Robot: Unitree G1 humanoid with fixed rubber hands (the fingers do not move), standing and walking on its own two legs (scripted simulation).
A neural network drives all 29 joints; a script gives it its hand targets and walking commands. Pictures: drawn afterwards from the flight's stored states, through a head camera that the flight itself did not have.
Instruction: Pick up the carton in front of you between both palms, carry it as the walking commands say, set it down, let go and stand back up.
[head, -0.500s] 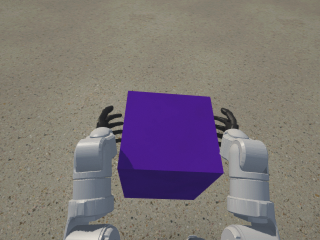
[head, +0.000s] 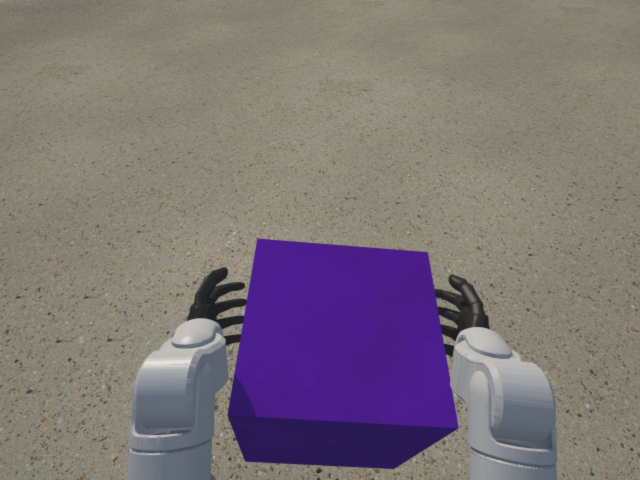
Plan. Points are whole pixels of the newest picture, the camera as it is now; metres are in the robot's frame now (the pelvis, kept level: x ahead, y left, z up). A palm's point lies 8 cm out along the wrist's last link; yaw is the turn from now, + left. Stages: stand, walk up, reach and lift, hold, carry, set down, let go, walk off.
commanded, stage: carry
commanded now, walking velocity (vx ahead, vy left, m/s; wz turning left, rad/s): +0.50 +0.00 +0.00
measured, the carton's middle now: (331, 363) +0.29 +0.01 +0.00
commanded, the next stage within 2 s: none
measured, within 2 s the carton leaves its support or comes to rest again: neither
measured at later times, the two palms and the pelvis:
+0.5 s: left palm (243, 172) +0.58 +0.17 +0.10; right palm (419, 180) +0.56 -0.13 +0.10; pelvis +0.31 +0.04 +0.00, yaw -3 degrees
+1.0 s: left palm (277, 90) +0.90 +0.15 +0.10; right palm (406, 90) +0.90 -0.14 +0.10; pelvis +0.64 +0.00 -0.01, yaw +0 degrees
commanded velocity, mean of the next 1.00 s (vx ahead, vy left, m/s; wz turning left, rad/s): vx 0.50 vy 0.00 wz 0.00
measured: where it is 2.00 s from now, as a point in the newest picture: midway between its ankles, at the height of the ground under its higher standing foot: (334, 242)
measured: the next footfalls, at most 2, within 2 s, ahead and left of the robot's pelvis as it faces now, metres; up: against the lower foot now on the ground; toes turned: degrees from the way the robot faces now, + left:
left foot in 0.16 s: +0.28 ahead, +0.13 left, +0.00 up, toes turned +9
right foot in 0.62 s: +0.57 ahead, -0.10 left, +0.00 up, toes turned -13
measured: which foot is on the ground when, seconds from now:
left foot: up 0.00-0.14, down 0.16-0.62, up 0.64-1.00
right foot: down 0.00-0.16, up 0.18-0.60, down 0.62-1.00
